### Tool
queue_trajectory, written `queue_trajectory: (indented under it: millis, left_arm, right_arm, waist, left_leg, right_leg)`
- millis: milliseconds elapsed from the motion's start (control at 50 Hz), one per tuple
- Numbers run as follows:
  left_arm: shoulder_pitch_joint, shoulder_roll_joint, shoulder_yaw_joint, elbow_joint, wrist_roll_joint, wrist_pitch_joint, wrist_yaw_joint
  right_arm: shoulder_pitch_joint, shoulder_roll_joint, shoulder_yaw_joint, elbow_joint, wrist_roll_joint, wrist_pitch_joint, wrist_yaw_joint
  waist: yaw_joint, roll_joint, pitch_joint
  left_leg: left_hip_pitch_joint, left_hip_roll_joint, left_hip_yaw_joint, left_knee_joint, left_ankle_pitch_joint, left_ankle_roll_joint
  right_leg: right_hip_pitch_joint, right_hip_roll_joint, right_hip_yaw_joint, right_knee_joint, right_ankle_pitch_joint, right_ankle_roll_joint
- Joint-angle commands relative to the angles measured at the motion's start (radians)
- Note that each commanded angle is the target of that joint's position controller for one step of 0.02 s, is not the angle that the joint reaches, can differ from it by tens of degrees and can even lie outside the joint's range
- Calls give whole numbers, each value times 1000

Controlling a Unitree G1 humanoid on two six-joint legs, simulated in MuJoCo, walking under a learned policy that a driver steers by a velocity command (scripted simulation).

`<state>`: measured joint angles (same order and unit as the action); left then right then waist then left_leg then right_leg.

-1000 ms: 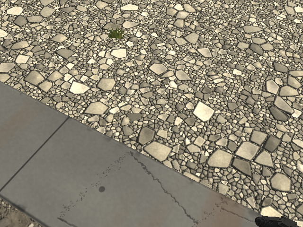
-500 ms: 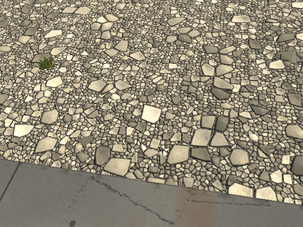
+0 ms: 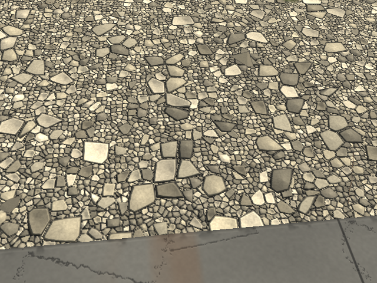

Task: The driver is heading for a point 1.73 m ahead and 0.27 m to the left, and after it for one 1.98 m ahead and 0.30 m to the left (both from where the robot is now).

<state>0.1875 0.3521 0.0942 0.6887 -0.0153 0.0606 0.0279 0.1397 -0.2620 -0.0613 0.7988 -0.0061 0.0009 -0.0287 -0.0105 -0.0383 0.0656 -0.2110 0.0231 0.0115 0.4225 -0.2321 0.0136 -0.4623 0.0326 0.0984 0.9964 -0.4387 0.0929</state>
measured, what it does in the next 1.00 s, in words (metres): steps on the spot: right foot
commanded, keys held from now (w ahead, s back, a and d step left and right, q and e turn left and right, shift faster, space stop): no key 1.00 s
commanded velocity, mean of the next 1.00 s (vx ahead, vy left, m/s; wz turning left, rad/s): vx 0.00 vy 0.00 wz -0.07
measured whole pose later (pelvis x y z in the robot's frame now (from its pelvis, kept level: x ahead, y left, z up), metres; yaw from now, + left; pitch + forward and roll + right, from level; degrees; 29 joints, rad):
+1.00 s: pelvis +0.01 -0.04 +0.00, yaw -2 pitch -2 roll +0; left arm 0.20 0.25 0.03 0.94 0.00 0.01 0.02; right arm 0.18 -0.27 -0.03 1.07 0.00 0.00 -0.04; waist -0.02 0.00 0.04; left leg -0.16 0.06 0.00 0.45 -0.26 -0.06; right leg -0.17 0.03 0.03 0.47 -0.28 -0.02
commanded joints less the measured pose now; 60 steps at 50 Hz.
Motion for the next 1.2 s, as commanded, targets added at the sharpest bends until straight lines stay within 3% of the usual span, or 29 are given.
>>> queue_trajectory:
  millis: [20, 80, 120, 140, 160, 180, 200, 220, 260, 280, 300, 320, 420, 560, 860, 1200]
  left_arm:
    - [-53, 26, -11, -96, 7, -20, -5]
    - [-19, 42, -8, -77, 3, -18, -10]
    - [32, 47, -5, -50, 9, -19, -14]
    - [40, 90, 1, -57, 13, -18, -7]
    - [36, 160, 9, -74, 25, -11, 5]
    - [-6, 82, -15, -68, 42, -24, -8]
    - [-56, 44, -26, -74, 43, -39, -20]
    - [-70, 32, -29, -60, 43, -50, -21]
    - [-75, 53, -26, -47, 32, -63, -22]
    - [-62, 46, -30, -37, 35, -64, -22]
    - [-47, 29, -34, -37, 36, -61, -21]
    - [-42, 28, -37, -30, 39, -60, -20]
    - [-38, 30, -35, -7, 30, -59, -17]
    - [-34, 23, -34, 43, 27, -60, -19]
    - [9, 25, -40, 171, 22, -64, -6]
    - [36, 5, -54, 279, 17, -64, 2]
  right_arm:
    - [-35, -200, -43, -53, 5, -3, 3]
    - [-24, -211, -39, -35, 20, 2, 14]
    - [-3, -181, -23, -13, 33, -1, 18]
    - [38, -144, -8, -3, 12, -13, 24]
    - [74, -89, 12, -12, -34, -27, 36]
    - [9, -98, 11, -25, -15, -25, 26]
    - [-14, -137, 4, -19, -5, -19, 20]
    - [-24, -128, 6, -12, -6, -16, 17]
    - [-8, -144, 5, 5, -15, -5, 10]
    - [6, -146, 9, 10, -14, -5, 12]
    - [21, -172, 2, 32, -6, -7, 15]
    - [13, -161, 4, 40, -3, -10, 18]
    - [21, -148, 8, 89, -5, -19, 13]
    - [25, -152, 8, 142, -1, -14, 0]
    - [42, -137, 12, 226, 2, -6, -13]
    - [91, -101, 20, 275, 3, -2, -20]
  waist:
    - [-21, 222, -129]
    - [-11, 222, -125]
    - [23, 186, -113]
    - [7, 98, -154]
    - [-39, -145, -196]
    - [-6, -177, -189]
    - [-11, -119, -140]
    - [-15, -123, -130]
    - [-16, -125, -95]
    - [-19, -110, -91]
    - [-4, -47, -71]
    - [-5, -25, -59]
    - [-3, 19, -73]
    - [-8, 25, -79]
    - [-7, 28, -56]
    - [-2, 37, -36]
  left_leg:
    - [136, 222, -151, -82, 455, 217]
    - [109, 221, -153, -50, 446, 205]
    - [37, 188, -129, -4, 362, 137]
    - [-45, 149, -94, 49, 232, 58]
    - [-158, 55, -5, 176, -116, -28]
    - [-115, 41, -21, 163, -251, -60]
    - [-85, 46, -21, 161, -201, -71]
    - [-67, 39, -18, 109, -93, -71]
    - [-8, 48, -37, 28, 77, -75]
    - [31, 56, -38, 10, 130, -71]
    - [18, 50, -26, 19, 100, -59]
    - [13, 46, -23, 10, 94, -51]
    - [34, 50, -28, -13, 141, -65]
    - [59, 51, -24, -18, 143, -64]
    - [56, 39, -14, -22, 132, -55]
    - [36, 25, -5, -22, 116, -51]
  right_leg:
    - [45, -33, -58, -187, -3, 2]
    - [172, -20, -106, -401, 93, -20]
    - [340, -13, -110, -674, 318, -71]
    - [480, -106, 7, -670, 511, -103]
    - [562, -294, 193, -603, 830, -194]
    - [401, -340, 228, -630, 689, -310]
    - [357, -279, 189, -648, 551, -300]
    - [344, -226, 147, -646, 456, -253]
    - [299, -177, 110, -644, 368, -196]
    - [273, -156, 97, -644, 323, -177]
    - [265, -130, 69, -647, 279, -160]
    - [274, -120, 63, -634, 275, -150]
    - [302, -108, 44, -604, 405, -157]
    - [302, -93, 26, -606, 433, -154]
    - [286, -67, -11, -606, 403, -136]
    - [274, -52, -35, -607, 362, -126]
Velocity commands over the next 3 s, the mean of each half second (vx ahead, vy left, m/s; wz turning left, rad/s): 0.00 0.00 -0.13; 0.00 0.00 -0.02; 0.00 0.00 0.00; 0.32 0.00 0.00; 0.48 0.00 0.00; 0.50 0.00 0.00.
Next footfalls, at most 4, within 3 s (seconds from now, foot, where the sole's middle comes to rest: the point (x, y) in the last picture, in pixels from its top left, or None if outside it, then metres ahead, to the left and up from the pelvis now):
0.14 right None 0.04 -0.15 -0.78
2.16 right None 0.44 -0.13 -0.78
2.68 left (157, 203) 0.75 0.11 -0.78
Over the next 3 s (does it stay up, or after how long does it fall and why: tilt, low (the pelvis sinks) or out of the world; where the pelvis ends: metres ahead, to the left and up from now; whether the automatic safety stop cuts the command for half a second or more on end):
stays up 0.73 0.03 0.01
